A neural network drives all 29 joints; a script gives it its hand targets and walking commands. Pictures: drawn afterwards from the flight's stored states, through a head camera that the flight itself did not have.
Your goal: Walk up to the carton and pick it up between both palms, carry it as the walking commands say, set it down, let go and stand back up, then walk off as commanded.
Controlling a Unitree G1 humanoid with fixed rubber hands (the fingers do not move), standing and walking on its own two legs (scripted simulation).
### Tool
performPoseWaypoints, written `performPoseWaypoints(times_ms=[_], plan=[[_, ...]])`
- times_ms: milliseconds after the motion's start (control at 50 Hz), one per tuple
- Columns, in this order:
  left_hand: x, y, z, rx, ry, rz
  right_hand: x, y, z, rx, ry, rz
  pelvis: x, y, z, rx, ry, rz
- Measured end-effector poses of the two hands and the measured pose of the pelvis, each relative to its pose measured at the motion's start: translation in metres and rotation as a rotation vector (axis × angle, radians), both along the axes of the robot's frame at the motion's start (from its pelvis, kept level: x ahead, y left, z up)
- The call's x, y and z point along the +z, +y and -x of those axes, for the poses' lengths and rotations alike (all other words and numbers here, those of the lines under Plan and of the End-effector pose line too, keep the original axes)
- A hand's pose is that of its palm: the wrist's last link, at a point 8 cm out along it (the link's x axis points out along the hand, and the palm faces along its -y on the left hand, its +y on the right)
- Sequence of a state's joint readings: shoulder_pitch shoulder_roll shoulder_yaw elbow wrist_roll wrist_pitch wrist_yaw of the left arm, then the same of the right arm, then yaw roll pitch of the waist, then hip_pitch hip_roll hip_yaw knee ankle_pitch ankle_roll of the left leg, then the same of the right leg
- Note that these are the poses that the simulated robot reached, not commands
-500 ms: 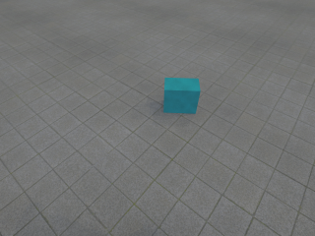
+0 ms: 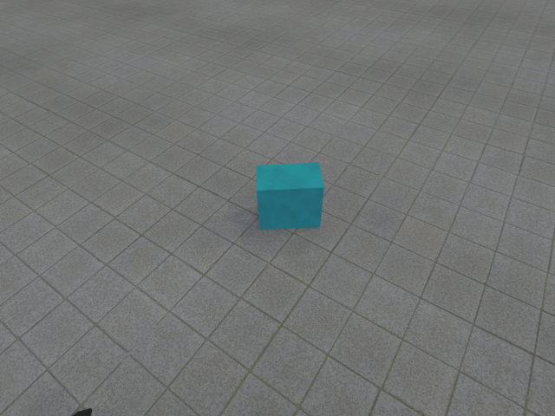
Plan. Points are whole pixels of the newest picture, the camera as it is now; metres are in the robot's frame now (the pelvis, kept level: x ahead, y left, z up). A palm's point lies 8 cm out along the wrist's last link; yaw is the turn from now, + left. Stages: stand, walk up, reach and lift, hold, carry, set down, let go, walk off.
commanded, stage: walk up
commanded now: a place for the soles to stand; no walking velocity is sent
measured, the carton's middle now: (289, 196) +1.16 -0.02 -0.63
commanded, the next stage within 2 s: none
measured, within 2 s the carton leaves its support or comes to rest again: neither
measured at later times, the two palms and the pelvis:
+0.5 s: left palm (86, 342) +0.28 +0.34 -0.08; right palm (521, 376) +0.21 -0.33 -0.05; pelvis +0.15 +0.02 +0.01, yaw +0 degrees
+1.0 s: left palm (105, 280) +0.40 +0.35 -0.08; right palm (473, 286) +0.36 -0.33 -0.06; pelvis +0.29 +0.03 +0.01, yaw +0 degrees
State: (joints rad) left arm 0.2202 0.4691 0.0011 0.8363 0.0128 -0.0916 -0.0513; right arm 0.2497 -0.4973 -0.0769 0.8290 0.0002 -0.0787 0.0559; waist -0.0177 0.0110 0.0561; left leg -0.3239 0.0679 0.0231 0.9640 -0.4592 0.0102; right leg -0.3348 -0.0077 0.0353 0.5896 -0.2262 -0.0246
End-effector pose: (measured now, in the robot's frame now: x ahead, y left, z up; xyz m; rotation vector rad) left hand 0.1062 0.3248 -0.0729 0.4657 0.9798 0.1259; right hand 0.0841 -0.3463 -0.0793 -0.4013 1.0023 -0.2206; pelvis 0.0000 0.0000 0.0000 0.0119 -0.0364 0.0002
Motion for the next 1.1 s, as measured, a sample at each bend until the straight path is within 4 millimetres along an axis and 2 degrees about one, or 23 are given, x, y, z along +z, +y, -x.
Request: performPoseWaypoints(times_ms=[120, 220, 300, 400, 460, 540, 580, 660, 740, 820, 900, 960, 1040, 1100], plan=[[-0.003, 0.014, 0.008, 0.072, 0.064, -0.004, 0.003, 0.012, -0.054, 0.055, 0.000, 0.004, 0.002, 0.007, -0.036, 0.000, -0.009, 0.009], [-0.017, 0.033, -0.006, 0.098, 0.111, 0.021, 0.007, 0.031, -0.091, 0.075, 0.009, 0.031, -0.002, 0.027, -0.068, 0.001, 0.018, 0.031], [-0.017, 0.040, -0.045, 0.059, 0.115, 0.028, 0.018, 0.035, -0.100, 0.034, 0.008, 0.049, 0.004, 0.036, -0.092, -0.003, 0.035, 0.045], [-0.015, 0.030, -0.108, -0.016, 0.085, 0.053, 0.032, 0.028, -0.105, -0.030, 0.016, 0.065, 0.011, 0.035, -0.119, -0.001, 0.041, 0.044], [-0.010, 0.021, -0.147, -0.052, 0.051, 0.059, 0.030, 0.022, -0.116, -0.052, 0.013, 0.059, 0.011, 0.030, -0.137, 0.000, 0.044, 0.038], [-0.007, 0.007, -0.191, -0.073, 0.009, 0.046, 0.019, 0.009, -0.141, -0.059, 0.013, 0.042, 0.005, 0.017, -0.164, -0.004, 0.057, 0.022], [-0.014, 0.003, -0.203, -0.063, -0.013, 0.025, 0.006, 0.001, -0.159, -0.047, 0.009, 0.039, -0.006, 0.008, -0.178, -0.002, 0.034, 0.010], [-0.008, 0.009, -0.199, -0.007, 0.008, 0.005, 0.001, 0.007, -0.195, -0.010, 0.008, 0.017, -0.003, 0.008, -0.202, -0.006, 0.000, 0.018], [-0.007, 0.025, -0.194, 0.049, 0.048, -0.006, 0.002, 0.019, -0.233, 0.035, 0.010, 0.015, -0.001, 0.016, -0.224, 0.002, -0.001, 0.016], [-0.019, 0.040, -0.199, 0.074, 0.099, 0.009, 0.003, 0.033, -0.259, 0.055, 0.020, 0.034, -0.005, 0.031, -0.246, 0.003, 0.020, 0.028], [-0.016, 0.037, -0.237, 0.038, 0.102, 0.019, 0.019, 0.030, -0.267, 0.011, 0.028, 0.052, 0.005, 0.032, -0.269, -0.002, 0.044, 0.040], [-0.013, 0.030, -0.271, -0.005, 0.089, 0.031, 0.023, 0.025, -0.271, -0.019, 0.038, 0.056, 0.008, 0.030, -0.284, -0.001, 0.054, 0.036], [-0.009, 0.019, -0.315, -0.044, 0.055, 0.023, 0.015, 0.016, -0.284, -0.045, 0.043, 0.039, 0.006, 0.022, -0.305, -0.003, 0.064, 0.024], [-0.015, 0.011, -0.335, -0.045, 0.024, 0.003, 0.000, 0.006, -0.302, -0.046, 0.035, 0.028, -0.007, 0.011, -0.323, -0.003, 0.037, 0.009]])
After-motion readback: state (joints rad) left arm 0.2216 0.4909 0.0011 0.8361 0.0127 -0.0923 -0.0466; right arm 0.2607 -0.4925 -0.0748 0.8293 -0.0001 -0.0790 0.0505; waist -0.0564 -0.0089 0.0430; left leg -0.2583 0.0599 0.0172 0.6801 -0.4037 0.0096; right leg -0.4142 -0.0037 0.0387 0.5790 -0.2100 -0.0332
